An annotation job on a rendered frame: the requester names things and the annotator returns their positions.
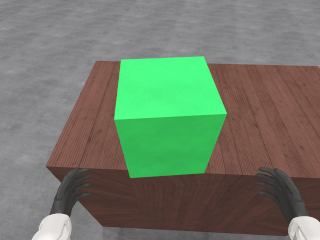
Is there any pedestal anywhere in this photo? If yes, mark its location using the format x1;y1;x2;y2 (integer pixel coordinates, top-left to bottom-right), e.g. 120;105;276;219
46;61;320;236

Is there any robot right hand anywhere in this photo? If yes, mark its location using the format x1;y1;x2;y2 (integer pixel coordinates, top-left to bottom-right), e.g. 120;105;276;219
256;167;309;223

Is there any robot left hand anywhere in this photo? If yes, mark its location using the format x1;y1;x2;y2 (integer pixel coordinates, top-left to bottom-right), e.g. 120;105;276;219
49;167;92;217

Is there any carton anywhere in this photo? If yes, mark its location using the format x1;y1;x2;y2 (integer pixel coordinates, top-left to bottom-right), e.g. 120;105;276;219
114;56;227;178

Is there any robot right forearm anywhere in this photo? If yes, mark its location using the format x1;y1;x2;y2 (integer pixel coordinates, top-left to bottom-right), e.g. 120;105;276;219
288;216;320;240

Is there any robot left forearm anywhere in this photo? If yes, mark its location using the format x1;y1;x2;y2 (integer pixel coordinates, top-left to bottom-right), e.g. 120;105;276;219
32;213;72;240

